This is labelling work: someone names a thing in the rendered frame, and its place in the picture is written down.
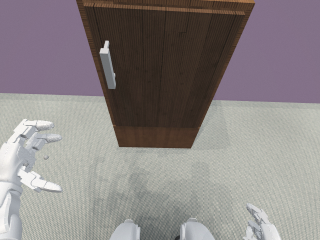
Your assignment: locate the handle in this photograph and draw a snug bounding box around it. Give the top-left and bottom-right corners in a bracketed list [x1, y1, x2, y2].
[99, 40, 116, 89]

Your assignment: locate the robot left shin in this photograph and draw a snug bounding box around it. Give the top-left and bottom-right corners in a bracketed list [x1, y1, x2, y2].
[124, 219, 134, 223]

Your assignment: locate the left robot hand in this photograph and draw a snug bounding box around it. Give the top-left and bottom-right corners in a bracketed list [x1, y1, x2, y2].
[0, 119, 63, 193]

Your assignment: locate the right robot hand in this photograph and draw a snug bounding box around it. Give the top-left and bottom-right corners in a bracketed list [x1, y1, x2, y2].
[243, 203, 281, 240]

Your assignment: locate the left robot thigh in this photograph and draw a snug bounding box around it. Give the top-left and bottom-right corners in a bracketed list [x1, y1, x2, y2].
[109, 222, 140, 240]

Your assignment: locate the cupboard door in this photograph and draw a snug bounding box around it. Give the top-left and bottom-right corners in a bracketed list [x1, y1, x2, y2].
[83, 2, 245, 128]

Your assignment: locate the robot left forearm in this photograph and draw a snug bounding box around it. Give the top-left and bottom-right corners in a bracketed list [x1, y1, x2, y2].
[0, 180, 23, 240]

